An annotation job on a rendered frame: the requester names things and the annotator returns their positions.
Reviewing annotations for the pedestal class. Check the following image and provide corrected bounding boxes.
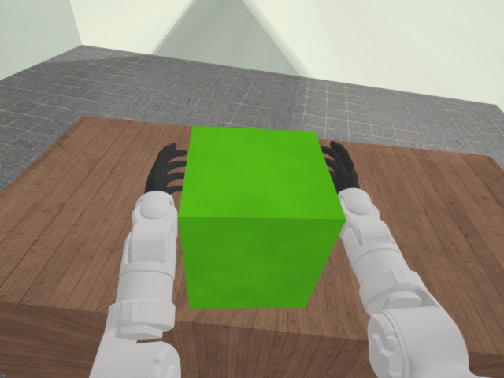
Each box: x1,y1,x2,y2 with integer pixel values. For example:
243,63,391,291
0,116,504,378

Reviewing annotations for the right robot forearm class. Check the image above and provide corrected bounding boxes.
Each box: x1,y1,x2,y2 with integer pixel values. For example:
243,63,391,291
338,188,469,366

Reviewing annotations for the robot right hand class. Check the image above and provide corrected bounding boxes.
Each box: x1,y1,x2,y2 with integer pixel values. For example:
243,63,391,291
321,141,360,194

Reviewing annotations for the carton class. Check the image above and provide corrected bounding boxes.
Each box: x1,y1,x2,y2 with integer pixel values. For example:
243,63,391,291
178,126,346,309

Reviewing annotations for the robot left upper arm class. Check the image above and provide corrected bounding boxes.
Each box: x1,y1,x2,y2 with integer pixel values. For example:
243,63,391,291
91,341,181,378

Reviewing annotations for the robot right upper arm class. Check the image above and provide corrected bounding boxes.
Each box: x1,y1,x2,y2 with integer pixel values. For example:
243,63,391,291
368,306,490,378

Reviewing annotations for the left robot forearm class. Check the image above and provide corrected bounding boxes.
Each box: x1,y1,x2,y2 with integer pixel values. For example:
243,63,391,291
89,191,177,378

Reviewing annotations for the robot left hand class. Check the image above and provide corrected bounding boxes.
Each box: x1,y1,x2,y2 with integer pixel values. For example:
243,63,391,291
144,143,187,194

